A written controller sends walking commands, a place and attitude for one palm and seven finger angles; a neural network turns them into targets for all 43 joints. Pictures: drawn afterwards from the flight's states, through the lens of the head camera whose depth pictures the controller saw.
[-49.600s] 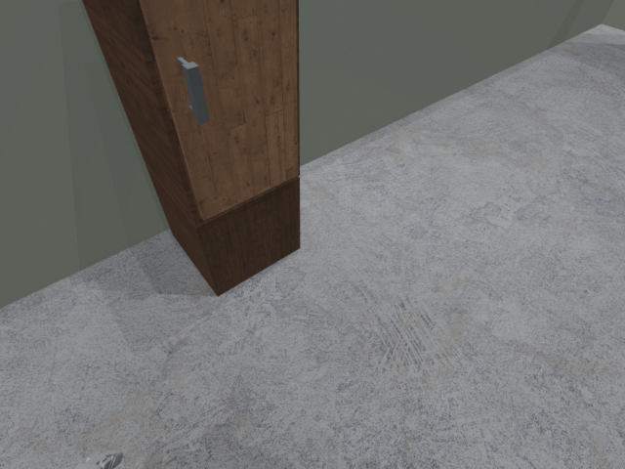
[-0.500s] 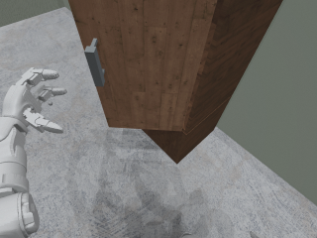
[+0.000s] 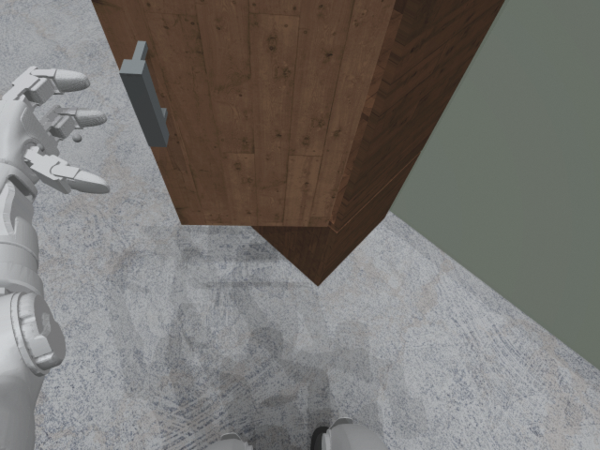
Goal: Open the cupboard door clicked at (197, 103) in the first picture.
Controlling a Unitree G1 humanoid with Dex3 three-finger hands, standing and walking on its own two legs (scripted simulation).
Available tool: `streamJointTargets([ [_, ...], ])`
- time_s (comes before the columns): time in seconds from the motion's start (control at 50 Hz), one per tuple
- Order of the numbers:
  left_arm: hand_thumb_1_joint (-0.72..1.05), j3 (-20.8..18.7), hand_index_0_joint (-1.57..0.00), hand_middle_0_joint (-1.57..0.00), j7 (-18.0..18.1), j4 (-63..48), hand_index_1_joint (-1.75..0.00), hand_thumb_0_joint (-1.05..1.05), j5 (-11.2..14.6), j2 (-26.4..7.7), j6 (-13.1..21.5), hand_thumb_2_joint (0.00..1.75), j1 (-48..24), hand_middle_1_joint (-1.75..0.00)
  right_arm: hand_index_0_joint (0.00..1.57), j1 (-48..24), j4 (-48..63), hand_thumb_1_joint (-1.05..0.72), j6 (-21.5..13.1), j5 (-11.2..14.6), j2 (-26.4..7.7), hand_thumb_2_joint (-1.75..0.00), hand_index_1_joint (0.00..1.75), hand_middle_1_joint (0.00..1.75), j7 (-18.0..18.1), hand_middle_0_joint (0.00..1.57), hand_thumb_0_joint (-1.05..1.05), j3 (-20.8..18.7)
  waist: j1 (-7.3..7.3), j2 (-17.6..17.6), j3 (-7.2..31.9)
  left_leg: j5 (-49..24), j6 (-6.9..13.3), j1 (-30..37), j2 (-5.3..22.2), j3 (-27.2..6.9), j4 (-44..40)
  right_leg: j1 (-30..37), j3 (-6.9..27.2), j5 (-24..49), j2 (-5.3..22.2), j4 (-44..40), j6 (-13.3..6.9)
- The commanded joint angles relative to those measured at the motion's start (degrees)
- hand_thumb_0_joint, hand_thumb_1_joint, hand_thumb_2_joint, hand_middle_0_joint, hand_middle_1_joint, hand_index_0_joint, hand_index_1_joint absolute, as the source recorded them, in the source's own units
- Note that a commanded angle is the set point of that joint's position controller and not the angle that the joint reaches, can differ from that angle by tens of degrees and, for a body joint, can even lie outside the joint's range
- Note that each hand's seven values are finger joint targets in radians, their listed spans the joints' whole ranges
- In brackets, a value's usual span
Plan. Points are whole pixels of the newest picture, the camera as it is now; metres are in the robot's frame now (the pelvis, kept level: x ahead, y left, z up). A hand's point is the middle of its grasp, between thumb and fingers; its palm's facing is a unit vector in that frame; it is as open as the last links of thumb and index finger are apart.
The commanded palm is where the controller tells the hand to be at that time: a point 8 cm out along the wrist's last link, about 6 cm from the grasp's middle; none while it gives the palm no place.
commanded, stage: move the hooked fingers beside the handle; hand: left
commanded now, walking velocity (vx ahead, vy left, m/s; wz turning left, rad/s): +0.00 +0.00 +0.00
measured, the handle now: (150, 96) +0.57 +0.18 +0.09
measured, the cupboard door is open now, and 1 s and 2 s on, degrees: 45 45 45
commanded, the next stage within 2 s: slide the fingers in behind the handle in 1.14 s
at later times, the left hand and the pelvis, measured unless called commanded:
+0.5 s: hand (92, 100) +0.55 +0.25 +0.10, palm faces -0.04 -1.00 -0.01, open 14.0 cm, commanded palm +0.52 +0.29 +0.10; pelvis +0.01 +0.00 -0.01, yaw -2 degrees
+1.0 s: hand (94, 112) +0.53 +0.24 +0.10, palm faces -0.04 -1.00 +0.00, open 14.0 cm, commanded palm +0.51 +0.28 +0.10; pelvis +0.02 +0.00 -0.01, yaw -1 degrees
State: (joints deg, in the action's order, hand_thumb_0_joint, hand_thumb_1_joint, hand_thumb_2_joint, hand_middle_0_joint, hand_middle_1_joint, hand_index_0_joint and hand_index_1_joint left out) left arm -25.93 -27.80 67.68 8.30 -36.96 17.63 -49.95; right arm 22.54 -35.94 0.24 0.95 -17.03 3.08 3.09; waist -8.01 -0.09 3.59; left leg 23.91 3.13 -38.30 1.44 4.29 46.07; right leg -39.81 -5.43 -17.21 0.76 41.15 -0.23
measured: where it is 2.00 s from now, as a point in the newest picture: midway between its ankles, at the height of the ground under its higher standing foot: outside the picture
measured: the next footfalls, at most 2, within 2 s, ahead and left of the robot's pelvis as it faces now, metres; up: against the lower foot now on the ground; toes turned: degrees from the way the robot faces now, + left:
none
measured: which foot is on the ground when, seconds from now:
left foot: down 0.00-1.00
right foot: down 0.00-1.00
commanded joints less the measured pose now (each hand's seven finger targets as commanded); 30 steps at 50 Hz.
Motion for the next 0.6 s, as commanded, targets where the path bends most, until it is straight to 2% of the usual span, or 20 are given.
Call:
streamJointTargets([
  [0.0,-0.50,-3.0,-0.30,-0.30,-0.2,-10.2,-1.20,0.00,0.9,-19.5,3.5,0.30,-26.0,-1.20,0.20,9.8,2.9,-0.90,0.3,-0.1,-11.3,-0.90,0.30,0.30,0.6,0.20,0.00,-4.0,-0.58,-8.3,25.1,-30.8,-2.6,16.1,0.7,-7.7,-4.1,9.4,3.3,17.3,-2.6,-1.1,-1.2],
  [0.04,-0.50,-1.6,-0.30,-0.30,-0.3,-9.1,-1.20,0.00,0.5,-18.1,3.1,0.30,-26.9,-1.20,0.20,10.1,2.9,-0.90,1.0,-0.2,-11.2,-0.90,0.30,0.30,0.4,0.20,0.00,-3.9,-1.42,-8.4,24.5,-29.0,-2.3,15.1,0.7,-7.4,-3.8,8.5,3.5,16.8,-2.6,-1.3,-1.1],
  [0.08,-0.50,-3.5,-0.30,-0.30,-0.1,-8.3,-1.20,0.00,0.6,-20.8,3.2,0.30,-27.7,-1.20,0.20,11.0,3.0,-0.90,1.5,-0.2,-11.6,-0.90,0.30,0.30,0.6,0.20,0.00,-4.0,-1.49,-6.4,24.5,-28.8,-2.0,13.9,0.7,-7.5,-3.5,9.3,3.4,17.3,-2.8,-1.0,-1.3],
  [0.1,-0.50,-2.8,-0.30,-0.30,-0.2,-9.4,-1.20,0.00,0.2,-20.6,3.1,0.30,-29.5,-1.20,0.20,11.3,2.9,-0.90,1.8,-0.3,-11.6,-0.90,0.30,0.30,0.6,0.20,0.00,-3.9,-1.95,-8.4,26.4,-29.6,-2.1,14.8,0.7,-7.4,-3.5,9.2,3.6,17.9,-2.8,-1.0,-1.1],
  [0.12,-0.50,-3.4,-0.30,-0.30,-0.1,-7.9,-1.20,0.00,-0.2,-21.5,2.8,0.30,-29.1,-1.20,0.20,11.6,2.9,-0.90,2.0,-0.4,-11.6,-0.90,0.30,0.30,0.5,0.20,0.00,-3.9,-1.77,-8.9,26.1,-29.0,-2.1,14.4,0.7,-7.5,-3.1,8.4,3.6,17.2,-2.8,-1.0,-1.1],
  [0.14,-0.50,-2.0,-0.30,-0.30,-0.1,-6.8,-1.20,0.00,-0.7,-20.5,2.5,0.30,-30.4,-1.20,0.20,11.7,2.6,-0.90,2.3,-0.4,-11.5,-0.90,0.30,0.30,0.5,0.20,0.00,-3.7,-2.64,-9.7,24.3,-28.3,-2.1,13.8,0.8,-7.5,-3.1,6.9,3.4,16.4,-2.8,-1.0,-1.1],
  [0.18,-0.50,-2.8,-0.30,-0.30,0.4,-5.1,-1.20,0.00,-0.9,-22.2,2.2,0.30,-32.3,-1.20,0.20,12.7,2.4,-0.90,2.6,-0.5,-11.9,-0.90,0.30,0.30,0.7,0.20,0.00,-3.6,-3.53,-7.2,22.7,-26.7,-1.7,12.2,0.8,-7.8,-2.8,6.4,3.3,15.7,-3.0,-1.0,-1.2],
  [0.2,-0.50,-3.6,-0.30,-0.30,0.5,-6.3,-1.20,0.00,-1.3,-23.9,2.3,0.30,-34.3,-1.20,0.20,13.1,2.5,-0.90,2.8,-0.6,-12.1,-0.90,0.30,0.30,0.7,0.20,0.00,-3.5,-3.67,-8.4,25.3,-26.9,-1.6,12.5,0.8,-7.6,-2.7,7.3,3.7,16.5,-3.0,-0.9,-0.9],
  [0.24,-0.50,-4.0,-0.30,-0.30,0.6,-6.2,-1.20,0.00,-2.1,-25.3,2.4,0.30,-35.5,-1.20,0.20,13.8,2.4,-0.90,3.0,-0.9,-12.0,-0.90,0.30,0.30,0.6,0.20,0.00,-3.5,-3.81,-10.7,27.3,-27.7,-1.7,12.5,0.8,-7.4,-1.8,7.7,4.0,17.6,-3.0,-0.5,-1.1],
  [0.28,-0.50,-4.9,-0.30,-0.30,0.4,-5.2,-1.20,0.00,-2.4,-26.8,2.5,0.30,-35.0,-1.20,0.20,14.6,2.7,-0.90,3.4,-1.0,-12.1,-0.90,0.30,0.30,0.5,0.20,0.00,-3.4,-3.88,-10.3,28.1,-29.7,-1.7,12.3,0.8,-7.5,-1.1,7.9,3.8,19.1,-3.2,0.1,-1.3],
  [0.3,-0.50,-4.3,-0.30,-0.30,0.2,-4.8,-1.20,0.00,-2.7,-26.8,2.2,0.30,-36.3,-1.20,0.20,14.6,2.5,-0.90,3.7,-1.0,-12.0,-0.90,0.30,0.30,0.5,0.20,0.00,-3.2,-4.35,-11.9,27.8,-29.8,-1.8,12.1,0.9,-7.3,-0.9,7.4,3.9,19.4,-3.2,0.0,-1.1],
  [0.32,-0.50,-4.6,-0.30,-0.30,0.0,-3.4,-1.20,0.00,-3.0,-27.4,1.7,0.30,-36.0,-1.20,0.20,15.0,2.5,-0.90,3.9,-1.0,-12.1,-0.90,0.30,0.30,0.4,0.20,0.00,-3.2,-4.51,-10.7,27.2,-28.8,-1.6,10.8,0.9,-7.3,-0.6,7.4,3.9,19.1,-3.3,-0.1,-1.0],
  [0.34,-0.50,-5.1,-0.30,-0.30,-0.1,-2.3,-1.20,0.00,-3.2,-28.4,1.3,0.30,-34.3,-1.20,0.20,15.2,2.7,-0.90,4.1,-1.1,-12.2,-0.90,0.30,0.30,0.5,0.20,0.00,-3.2,-4.22,-9.5,26.8,-28.8,-1.4,9.8,0.8,-7.3,-0.7,8.2,3.9,19.6,-3.3,0.0,-1.0],
  [0.38,-0.50,-4.7,-0.30,-0.30,-0.6,-4.1,-1.20,0.00,-2.9,-26.6,1.2,0.30,-31.3,-1.20,0.20,15.8,3.7,-0.90,4.4,-1.2,-12.0,-0.90,0.30,0.30,0.3,0.20,0.00,-3.3,-3.15,-13.0,29.8,-34.4,-1.9,13.2,1.0,-7.5,-0.4,7.5,3.4,21.5,-3.4,0.9,-1.4],
  [0.42,-0.50,-6.0,-0.30,-0.30,-1.1,-5.9,-1.20,0.00,-2.4,-27.3,1.1,0.30,-28.9,-1.20,0.20,16.2,3.8,-0.90,5.0,-1.3,-12.0,-0.90,0.30,0.30,-0.2,0.20,0.00,-3.8,-2.25,-12.4,31.6,-37.6,-2.2,14.8,1.4,-7.6,-0.1,8.3,3.3,22.9,-3.6,0.7,-1.1],
  [0.46,-0.50,-5.5,-0.30,-0.30,-1.4,-6.9,-1.20,0.00,-1.7,-26.0,0.8,0.30,-28.4,-1.20,0.20,15.8,4.2,-0.90,5.5,-1.3,-12.0,-0.90,0.30,0.30,-0.4,0.20,0.00,-4.0,-2.69,-9.8,30.1,-35.6,-1.6,12.9,1.3,-7.1,-0.5,9.4,3.3,23.7,-3.7,0.3,-0.9],
  [0.48,-0.50,-5.2,-0.30,-0.30,-1.6,-8.4,-1.20,0.00,-1.0,-25.1,1.1,0.30,-28.5,-1.20,0.20,15.9,4.4,-0.90,5.6,-1.2,-11.9,-0.90,0.30,0.30,-0.4,0.20,0.00,-4.0,-2.44,-12.0,30.4,-37.8,-1.8,14.6,1.3,-7.2,-0.3,8.7,3.2,24.3,-3.8,0.5,-1.3],
  [0.5,-0.50,-6.2,-0.30,-0.30,-1.4,-9.5,-1.20,0.00,-1.1,-26.2,1.0,0.30,-28.1,-1.20,0.20,15.9,4.3,-0.90,5.8,-1.2,-12.0,-0.90,0.30,0.30,-0.7,0.20,0.00,-4.2,-1.95,-13.0,31.0,-38.6,-2.0,16.0,1.5,-7.3,-0.4,8.0,3.1,23.7,-3.9,0.3,-1.2],
  [0.54,-0.50,-6.4,-0.30,-0.30,-1.0,-9.8,-1.20,0.00,-0.9,-25.9,0.9,0.30,-27.7,-1.20,0.20,15.7,4.4,-0.90,6.0,-1.2,-11.9,-0.90,0.30,0.30,-0.9,0.20,0.00,-4.3,-2.35,-10.8,29.6,-36.8,-1.6,14.7,1.4,-7.1,-0.5,8.4,3.2,23.4,-3.9,-0.1,-1.0],
  [0.58,-0.50,-7.0,-0.30,-0.30,-0.6,-11.5,-1.20,0.00,-0.6,-26.4,1.6,0.30,-28.1,-1.20,0.20,15.5,4.6,-0.90,6.0,-1.2,-11.9,-0.90,0.30,0.30,-0.9,0.20,0.00,-4.3,-2.07,-12.3,29.6,-38.4,-1.8,15.8,1.4,-7.2,-0.4,8.2,3.1,24.0,-4.0,0.2,-1.4],
])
